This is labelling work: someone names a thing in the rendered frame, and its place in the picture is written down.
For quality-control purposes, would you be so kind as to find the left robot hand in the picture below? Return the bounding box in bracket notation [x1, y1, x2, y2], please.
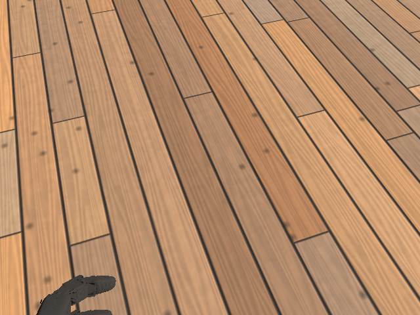
[36, 275, 116, 315]

